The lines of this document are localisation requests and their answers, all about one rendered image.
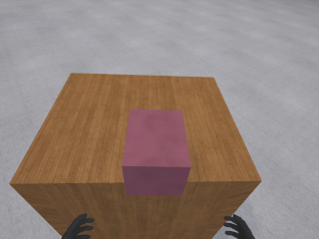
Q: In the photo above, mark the carton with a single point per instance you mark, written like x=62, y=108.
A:
x=156, y=158

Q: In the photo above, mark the robot left hand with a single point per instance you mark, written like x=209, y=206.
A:
x=74, y=229

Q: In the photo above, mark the pedestal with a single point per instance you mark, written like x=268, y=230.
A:
x=74, y=164

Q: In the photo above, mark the robot right hand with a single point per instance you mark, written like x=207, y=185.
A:
x=241, y=227

